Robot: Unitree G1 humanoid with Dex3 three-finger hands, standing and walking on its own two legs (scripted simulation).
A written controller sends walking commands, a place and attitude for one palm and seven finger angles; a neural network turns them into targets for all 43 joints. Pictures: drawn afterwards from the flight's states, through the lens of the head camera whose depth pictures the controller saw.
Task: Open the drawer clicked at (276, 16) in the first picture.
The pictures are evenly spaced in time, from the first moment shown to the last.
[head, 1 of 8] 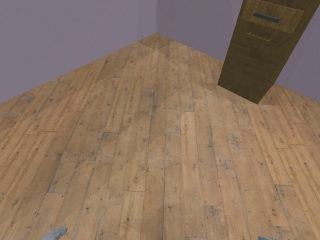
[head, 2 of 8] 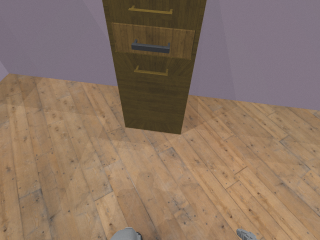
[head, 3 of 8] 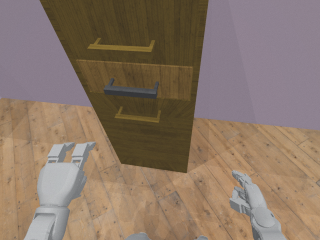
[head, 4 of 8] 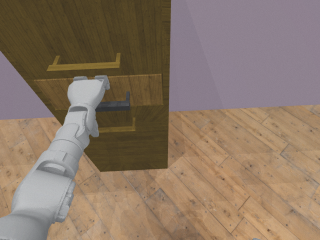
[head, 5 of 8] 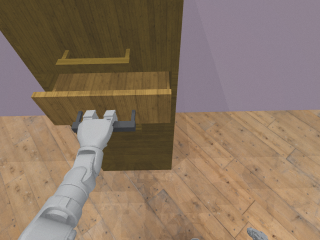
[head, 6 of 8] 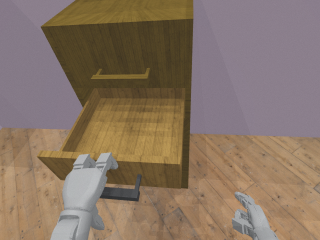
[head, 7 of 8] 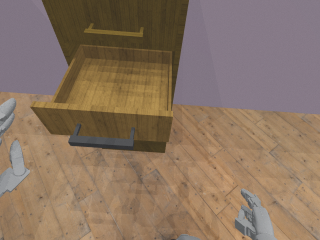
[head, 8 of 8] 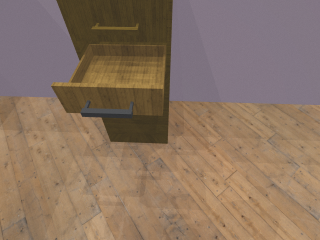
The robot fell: no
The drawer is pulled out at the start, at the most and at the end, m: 0.00 0.30 0.29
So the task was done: yes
